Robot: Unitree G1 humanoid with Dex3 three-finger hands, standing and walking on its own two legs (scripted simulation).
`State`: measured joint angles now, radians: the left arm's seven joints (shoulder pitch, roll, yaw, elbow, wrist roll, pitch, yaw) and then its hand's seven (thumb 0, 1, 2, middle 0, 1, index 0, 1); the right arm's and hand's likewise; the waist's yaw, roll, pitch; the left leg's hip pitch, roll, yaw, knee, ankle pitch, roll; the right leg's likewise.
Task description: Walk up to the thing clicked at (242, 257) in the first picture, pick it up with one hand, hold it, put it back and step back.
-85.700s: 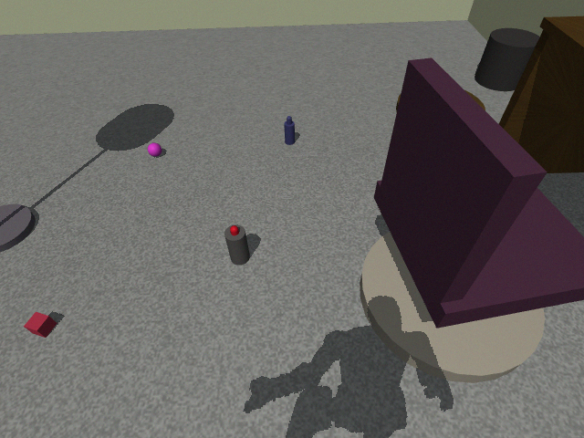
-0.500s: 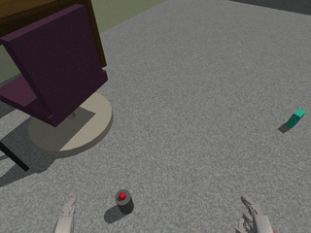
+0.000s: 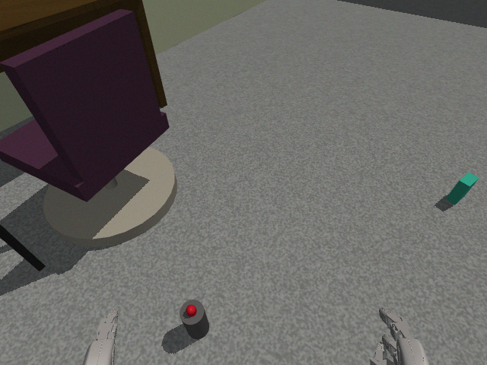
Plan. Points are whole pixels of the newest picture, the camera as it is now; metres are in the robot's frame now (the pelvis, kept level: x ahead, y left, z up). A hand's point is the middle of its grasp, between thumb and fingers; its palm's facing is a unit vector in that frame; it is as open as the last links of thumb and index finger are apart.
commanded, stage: stand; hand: left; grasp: from the side
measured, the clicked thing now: (194, 318) +0.43 +0.20 -0.62
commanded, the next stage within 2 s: none
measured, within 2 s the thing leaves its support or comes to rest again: neither
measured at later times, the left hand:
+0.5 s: hand out of the picture +0.16 +0.19 -0.08, palm faces +0.00 -0.94 -0.34, open 9.5 cm
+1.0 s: hand out of the picture +0.04 +0.26 -0.11, palm faces -0.01 -0.94 -0.35, open 7.4 cm
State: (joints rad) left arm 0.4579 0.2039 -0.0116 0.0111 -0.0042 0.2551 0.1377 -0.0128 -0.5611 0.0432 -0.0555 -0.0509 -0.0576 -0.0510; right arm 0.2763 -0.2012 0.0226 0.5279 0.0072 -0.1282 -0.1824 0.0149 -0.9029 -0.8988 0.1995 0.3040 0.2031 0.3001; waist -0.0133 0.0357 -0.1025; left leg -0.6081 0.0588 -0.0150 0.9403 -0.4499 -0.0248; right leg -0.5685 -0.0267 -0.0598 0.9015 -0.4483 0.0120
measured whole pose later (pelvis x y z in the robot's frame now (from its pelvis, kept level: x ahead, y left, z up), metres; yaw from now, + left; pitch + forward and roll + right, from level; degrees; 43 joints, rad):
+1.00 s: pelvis +0.00 +0.01 +0.05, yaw +1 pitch -3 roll +0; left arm 0.20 0.32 0.00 1.05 0.03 0.00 0.02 0.01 0.90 0.90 -0.21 -0.30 -0.21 -0.30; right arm 0.18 -0.30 -0.01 1.05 -0.03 0.00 0.00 0.01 -0.91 -0.90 0.20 0.30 0.20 0.30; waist 0.02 0.01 0.06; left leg -0.19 0.01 0.02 0.48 -0.24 0.00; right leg -0.17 -0.06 -0.05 0.47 -0.25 0.04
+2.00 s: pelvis +0.01 +0.01 +0.06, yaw +0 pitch -2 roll +0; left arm 0.11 0.32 0.01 1.17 0.02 -0.01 0.01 0.00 0.90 0.90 -0.21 -0.30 -0.21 -0.30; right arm 0.11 -0.33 0.00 1.15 -0.02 -0.01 0.00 0.01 -0.91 -0.90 0.20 0.30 0.20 0.30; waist 0.01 0.02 0.06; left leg -0.11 0.01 0.02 0.32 -0.17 -0.01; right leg -0.10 -0.05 -0.05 0.33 -0.19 0.03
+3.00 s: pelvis -0.05 +0.04 +0.03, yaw +1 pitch -1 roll -1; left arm 0.01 0.41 0.06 0.91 0.01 0.07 0.04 0.00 0.90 0.90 -0.20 -0.30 -0.21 -0.30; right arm 0.14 -0.37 -0.06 0.96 -0.03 0.03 0.02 0.01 -0.91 -0.90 0.20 0.30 0.20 0.30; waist -0.02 -0.04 0.18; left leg -0.34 -0.02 -0.01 0.67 -0.32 0.05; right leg -0.47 0.08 0.16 1.07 -0.55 -0.03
